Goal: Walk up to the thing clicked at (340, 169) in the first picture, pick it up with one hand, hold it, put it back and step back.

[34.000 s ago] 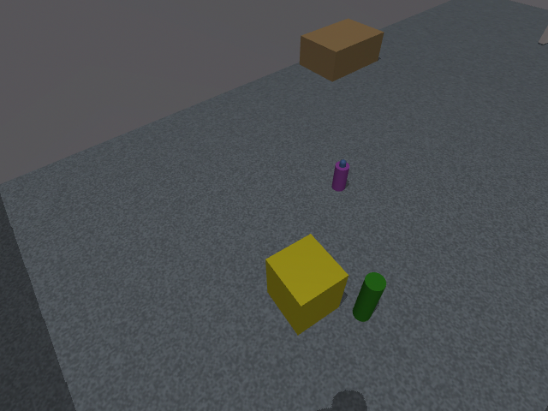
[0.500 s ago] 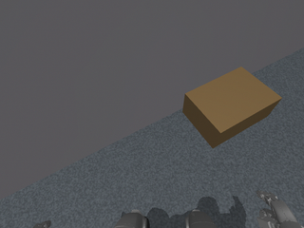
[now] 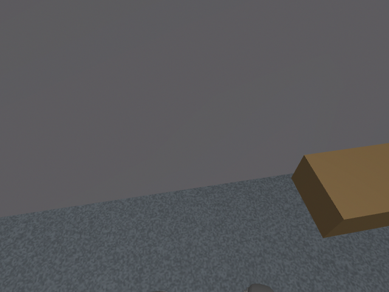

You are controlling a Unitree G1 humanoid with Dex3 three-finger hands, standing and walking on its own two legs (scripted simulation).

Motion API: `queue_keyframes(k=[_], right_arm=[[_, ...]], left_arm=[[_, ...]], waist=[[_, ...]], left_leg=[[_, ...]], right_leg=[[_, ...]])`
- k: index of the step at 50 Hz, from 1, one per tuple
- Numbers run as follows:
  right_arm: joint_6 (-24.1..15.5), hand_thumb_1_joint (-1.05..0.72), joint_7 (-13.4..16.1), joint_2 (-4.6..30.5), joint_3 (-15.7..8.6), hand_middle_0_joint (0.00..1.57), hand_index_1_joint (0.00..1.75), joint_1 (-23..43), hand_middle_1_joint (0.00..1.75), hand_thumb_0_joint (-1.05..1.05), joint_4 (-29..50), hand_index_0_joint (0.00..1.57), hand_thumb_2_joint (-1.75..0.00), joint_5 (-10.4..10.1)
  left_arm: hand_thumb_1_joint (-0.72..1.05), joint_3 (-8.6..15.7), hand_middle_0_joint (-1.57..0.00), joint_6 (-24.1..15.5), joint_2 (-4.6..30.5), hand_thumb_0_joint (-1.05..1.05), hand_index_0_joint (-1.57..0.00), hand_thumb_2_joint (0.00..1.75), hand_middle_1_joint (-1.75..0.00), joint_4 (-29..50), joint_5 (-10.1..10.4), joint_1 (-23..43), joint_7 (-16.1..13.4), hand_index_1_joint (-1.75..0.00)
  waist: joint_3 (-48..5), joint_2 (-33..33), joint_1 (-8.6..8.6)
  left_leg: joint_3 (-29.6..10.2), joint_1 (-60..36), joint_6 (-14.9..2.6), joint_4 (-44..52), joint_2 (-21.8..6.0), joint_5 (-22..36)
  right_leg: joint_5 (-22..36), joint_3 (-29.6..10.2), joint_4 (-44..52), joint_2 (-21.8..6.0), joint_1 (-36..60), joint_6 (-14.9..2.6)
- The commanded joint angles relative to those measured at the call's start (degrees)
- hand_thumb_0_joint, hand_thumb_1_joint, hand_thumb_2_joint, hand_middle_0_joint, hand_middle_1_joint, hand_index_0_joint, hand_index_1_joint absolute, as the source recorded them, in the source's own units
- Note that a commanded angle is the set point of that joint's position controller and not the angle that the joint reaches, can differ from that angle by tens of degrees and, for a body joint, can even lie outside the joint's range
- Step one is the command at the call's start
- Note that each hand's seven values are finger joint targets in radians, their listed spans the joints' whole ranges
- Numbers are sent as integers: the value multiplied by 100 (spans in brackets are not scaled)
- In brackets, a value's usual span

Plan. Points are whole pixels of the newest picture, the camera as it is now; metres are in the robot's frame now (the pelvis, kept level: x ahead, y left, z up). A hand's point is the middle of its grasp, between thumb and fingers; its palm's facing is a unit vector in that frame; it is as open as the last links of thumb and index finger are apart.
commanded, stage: walk up
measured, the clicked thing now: out of the picture -0.41 -0.02 -0.64
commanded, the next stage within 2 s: none
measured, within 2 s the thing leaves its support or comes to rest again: neither
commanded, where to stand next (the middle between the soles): +0.09 -0.02 m, yaw -108 degrees
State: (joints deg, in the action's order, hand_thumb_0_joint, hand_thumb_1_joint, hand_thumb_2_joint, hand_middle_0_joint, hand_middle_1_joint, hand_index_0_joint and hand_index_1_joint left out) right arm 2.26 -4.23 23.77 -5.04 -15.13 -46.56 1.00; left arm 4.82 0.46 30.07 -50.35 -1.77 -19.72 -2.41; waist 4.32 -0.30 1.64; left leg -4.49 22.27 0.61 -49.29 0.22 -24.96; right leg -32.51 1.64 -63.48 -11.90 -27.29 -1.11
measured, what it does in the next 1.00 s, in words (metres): steps to the left, turning right: right foot, then left foot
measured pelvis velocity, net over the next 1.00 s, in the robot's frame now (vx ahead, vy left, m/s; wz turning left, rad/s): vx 0.03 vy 0.15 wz -1.04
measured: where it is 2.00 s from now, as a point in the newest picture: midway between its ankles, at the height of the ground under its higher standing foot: outside the picture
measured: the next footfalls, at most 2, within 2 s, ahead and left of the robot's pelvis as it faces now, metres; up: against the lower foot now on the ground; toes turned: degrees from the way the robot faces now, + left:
right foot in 0.28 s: +0.12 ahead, -0.15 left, +0.00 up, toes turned -21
left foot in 0.64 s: +0.21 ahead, +0.11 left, +0.00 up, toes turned -42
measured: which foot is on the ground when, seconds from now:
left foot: down 0.00-0.30, up 0.32-0.62, down 0.64-1.00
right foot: up 0.00-0.26, down 0.28-0.66, up 0.68-1.00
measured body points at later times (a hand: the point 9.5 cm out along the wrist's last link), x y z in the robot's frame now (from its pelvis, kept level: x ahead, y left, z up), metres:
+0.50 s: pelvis +0.04 +0.03 +0.02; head +0.09 -0.03 +0.46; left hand +0.22 +0.30 -0.07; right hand +0.10 -0.32 -0.10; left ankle +0.12 +0.14 -0.65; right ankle +0.08 -0.14 -0.70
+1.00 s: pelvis +0.03 +0.15 +0.04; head +0.06 +0.13 +0.49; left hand +0.37 +0.25 -0.06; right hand -0.21 -0.11 -0.05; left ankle +0.18 +0.14 -0.70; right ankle -0.12 +0.08 -0.65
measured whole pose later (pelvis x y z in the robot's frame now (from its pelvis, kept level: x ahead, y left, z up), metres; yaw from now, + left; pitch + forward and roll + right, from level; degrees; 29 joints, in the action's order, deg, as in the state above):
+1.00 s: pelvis +0.03 +0.15 +0.04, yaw -60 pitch -2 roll -2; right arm -0.1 -2.7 25.4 -6.0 -12.7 -46.1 2.5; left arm 4.3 4.1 27.6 -43.7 -1.4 -16.6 5.6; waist 4.8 1.1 -1.6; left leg 13.6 18.6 -1.8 -28.7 -10.3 -8.5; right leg -27.6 -0.8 -49.2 -1.9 -19.0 1.6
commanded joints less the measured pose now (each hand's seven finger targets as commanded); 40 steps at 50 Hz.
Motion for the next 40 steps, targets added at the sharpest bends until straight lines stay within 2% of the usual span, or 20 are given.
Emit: queue_keyframes(k=[1,3,4,6,11,13,14,15,16,17,22,27,29,31,32,33,34,35,38,40], right_arm=[[-263,-90,221,1491,-450,20,30,1093,30,0,739,20,-90,154],[-296,-90,233,1391,-406,20,30,1103,30,0,529,20,-90,93],[-331,-90,243,1408,-406,20,30,854,30,0,493,20,-90,42],[-362,-90,296,1372,-398,20,30,1174,30,0,530,20,-90,20],[-310,-90,352,1183,-390,20,30,1642,30,0,631,20,-90,-81],[-193,-90,334,942,-348,20,30,1492,30,0,614,20,-90,-112],[-132,-90,303,804,-284,20,30,1454,30,0,642,20,-90,-156],[-99,-90,253,538,-186,20,30,1359,30,0,813,20,-90,-203],[-46,-90,272,634,-162,20,30,1221,30,0,886,20,-90,-157],[-70,-90,291,821,-214,20,30,1416,30,0,1023,20,-90,-104],[45,-90,330,945,-228,20,30,1043,30,0,660,20,-90,-134],[37,-90,312,852,-180,20,30,1311,30,0,898,20,-90,-113],[-24,-90,341,847,-195,20,30,1010,30,0,790,20,-90,-140],[-97,-90,375,868,-248,20,30,424,30,0,573,20,-90,-128],[-138,-90,432,1141,-347,20,30,290,30,0,537,20,-90,-25],[-142,-90,484,1689,-474,20,30,625,30,0,642,20,-90,14],[-112,-90,447,1818,-507,20,30,1225,30,0,855,20,-90,16],[-135,-90,439,1940,-558,20,30,1688,30,0,912,20,-90,39],[-249,-90,533,1200,-397,20,30,1777,30,0,795,20,-90,36],[-359,-90,518,1276,-394,20,30,1165,30,0,515,20,-90,3]], left_arm=[[90,234,-20,-99,808,0,-20,90,-30,366,264,-251,79,-30],[90,238,-20,6,768,0,-20,90,-30,266,147,-478,178,-30],[90,267,-20,24,832,0,-20,90,-30,426,58,145,261,-30],[90,272,-20,59,846,0,-20,90,-30,547,59,434,391,-30],[90,288,-20,41,573,0,-20,90,-30,391,78,-291,461,-30],[90,353,-20,-65,607,0,-20,90,-30,250,26,-674,375,-30],[90,395,-20,-148,792,0,-20,90,-30,266,-20,-915,293,-30],[90,453,-20,-226,1160,0,-20,90,-30,426,-69,-882,206,-30],[90,393,-20,-259,1121,0,-20,90,-30,671,-15,-721,190,-30],[90,420,-20,-255,1343,0,-20,90,-30,831,34,-637,150,-30],[90,318,-20,-216,778,0,-20,90,-30,1281,32,261,-40,-30],[90,332,-20,-135,714,0,-20,90,-30,1499,-65,79,20,-30],[90,364,-20,-58,797,0,-20,90,-30,1668,-67,508,72,-30],[90,326,-20,44,673,0,-20,90,-30,1889,-49,1024,122,-30],[90,248,-20,80,343,0,-20,90,-30,1931,-41,935,139,-30],[90,186,-20,106,75,0,-20,90,-30,1858,-41,624,159,-30],[90,359,-20,162,653,0,-20,90,-30,1599,-132,336,138,-30],[90,375,-20,201,791,0,-20,90,-30,1448,-149,128,174,-30],[90,494,-20,267,746,0,-20,90,-30,1110,-60,77,443,-30],[90,442,-20,243,627,0,-20,90,-30,1174,21,99,611,-30]], waist=[[70,1910,-205],[-280,1668,-69],[-14,1399,-286],[483,1177,-191],[-65,970,174],[-582,54,290],[-540,-729,498],[-522,-1791,381],[-505,-1337,118],[-838,-1279,175],[-1182,-653,-223],[-992,-750,46],[-908,-1094,-64],[-845,-1014,-408],[-826,-219,-489],[-743,1354,-309],[-548,1284,-276],[-239,1434,-106],[-57,465,257],[-526,800,53]], left_leg=[[-1064,-1131,-1127,3044,-1789,-860],[-1032,-1440,-1242,2774,-1833,108],[-1144,-613,-1311,3035,-1987,-134],[-540,-61,-1279,3232,-2080,-61],[734,-321,-919,1980,-1832,1498],[1385,-365,-657,233,-1250,1427],[1397,51,-435,-974,-759,999],[1254,1280,-131,-1825,5,-785],[483,1787,5,-1867,69,-1295],[128,1598,-4,-1950,65,-1566],[-112,679,16,-1438,-42,-257],[22,359,27,-191,242,-85],[70,-192,21,548,277,3],[70,-1369,-48,1974,222,941],[-733,-1895,-187,2717,-448,679],[-2426,-1581,-568,3307,-1840,-68],[-3029,-592,-1442,3812,-2844,-837],[-3233,173,-1844,4216,-3201,-1211],[-929,-60,-599,3659,-1576,-360],[-411,-1055,-332,3329,-1318,-147]], right_leg=[[1016,-383,-363,261,-1806,36],[1139,-259,-276,316,-1441,134],[1112,-318,-160,212,-846,208],[1267,-359,452,124,-453,211],[1827,304,1838,615,883,110],[2386,330,2830,1026,1810,73],[2846,-375,3386,1023,2043,-125],[3890,-2570,3826,-27,2538,-634],[3915,-3893,4071,-426,2604,-1195],[3551,-4922,4350,-894,2388,-1653],[3092,-3155,3834,187,1729,-867],[3748,-3066,3761,476,1473,-937],[3744,-3110,3756,543,1016,-887],[3106,-2815,3427,924,117,-505],[1992,-2449,2738,1508,-642,-183],[561,-1596,1468,2386,-979,34],[208,-1245,350,1871,-691,203],[256,-1023,-429,1674,-414,308],[1617,-1308,-427,1502,-211,143],[1843,-1119,-153,1497,-359,154]])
